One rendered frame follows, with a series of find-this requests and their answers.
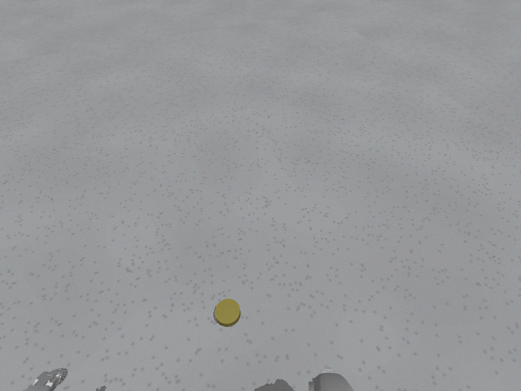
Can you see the tin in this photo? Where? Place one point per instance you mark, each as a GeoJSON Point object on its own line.
{"type": "Point", "coordinates": [227, 312]}

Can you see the left robot hand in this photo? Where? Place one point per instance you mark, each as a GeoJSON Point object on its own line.
{"type": "Point", "coordinates": [47, 381]}

